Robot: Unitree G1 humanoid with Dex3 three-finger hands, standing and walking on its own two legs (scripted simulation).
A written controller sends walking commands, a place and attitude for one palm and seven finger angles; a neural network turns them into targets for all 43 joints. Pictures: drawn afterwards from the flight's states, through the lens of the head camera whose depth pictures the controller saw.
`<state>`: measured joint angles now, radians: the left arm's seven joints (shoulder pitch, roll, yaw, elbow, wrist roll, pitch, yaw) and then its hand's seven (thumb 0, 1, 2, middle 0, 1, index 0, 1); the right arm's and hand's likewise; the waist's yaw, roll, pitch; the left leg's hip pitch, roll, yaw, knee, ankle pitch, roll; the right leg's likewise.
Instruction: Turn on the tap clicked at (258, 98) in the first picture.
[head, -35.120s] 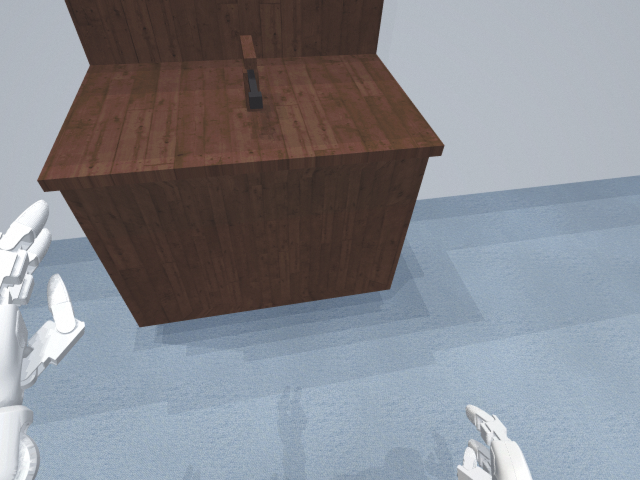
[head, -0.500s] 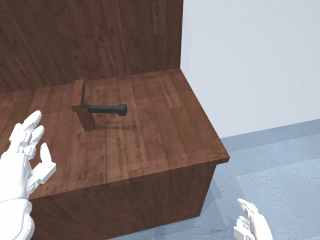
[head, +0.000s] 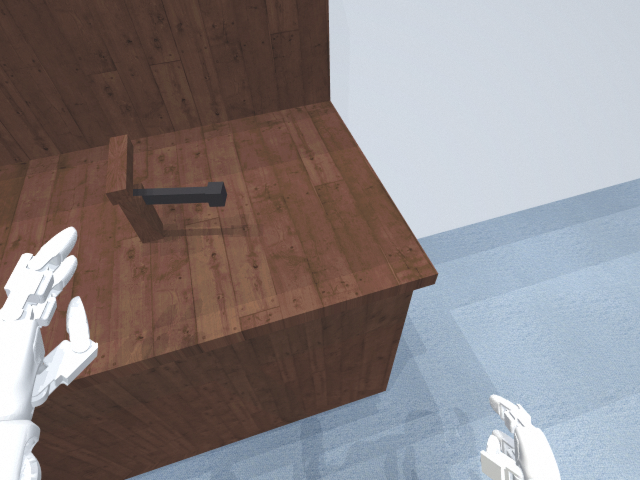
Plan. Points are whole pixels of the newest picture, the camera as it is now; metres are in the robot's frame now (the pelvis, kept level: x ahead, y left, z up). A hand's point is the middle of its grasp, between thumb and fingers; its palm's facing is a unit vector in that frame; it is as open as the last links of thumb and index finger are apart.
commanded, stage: step back with the hand held close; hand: left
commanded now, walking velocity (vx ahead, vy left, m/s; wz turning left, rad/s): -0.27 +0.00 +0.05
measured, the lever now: (216, 194) +0.51 +0.21 +0.05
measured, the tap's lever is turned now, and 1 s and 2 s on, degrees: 73 73 73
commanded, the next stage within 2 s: stop stepping back and stand still in 1.06 s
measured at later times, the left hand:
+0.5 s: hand (5, 423) +0.14 +0.26 +0.15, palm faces +0.44 -0.76 -0.48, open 7.4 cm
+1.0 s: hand out of the picture +0.05 +0.27 +0.17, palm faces +0.53 -0.73 -0.44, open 7.4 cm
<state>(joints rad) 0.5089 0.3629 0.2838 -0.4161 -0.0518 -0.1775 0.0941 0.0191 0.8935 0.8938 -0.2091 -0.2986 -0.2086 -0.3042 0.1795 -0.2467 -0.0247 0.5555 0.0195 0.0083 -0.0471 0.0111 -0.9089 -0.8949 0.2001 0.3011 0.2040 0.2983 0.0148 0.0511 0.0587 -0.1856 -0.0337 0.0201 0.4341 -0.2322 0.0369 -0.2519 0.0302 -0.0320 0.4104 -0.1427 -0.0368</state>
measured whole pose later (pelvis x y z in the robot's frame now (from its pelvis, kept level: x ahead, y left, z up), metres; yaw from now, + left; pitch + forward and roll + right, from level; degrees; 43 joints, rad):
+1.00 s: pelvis -0.14 +0.00 -0.02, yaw +3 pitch +2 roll +1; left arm 0.47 0.37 0.42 -0.54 -0.04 -0.19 0.15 0.02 0.89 0.89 -0.21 -0.30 -0.21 -0.30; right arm 0.17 -0.15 -0.01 0.61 -0.01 -0.11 -0.03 0.01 -0.91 -0.89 0.20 0.30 0.21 0.30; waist 0.08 -0.01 0.03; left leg -0.40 0.09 0.07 0.60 -0.22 -0.05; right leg -0.30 0.05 0.02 0.62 -0.38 0.00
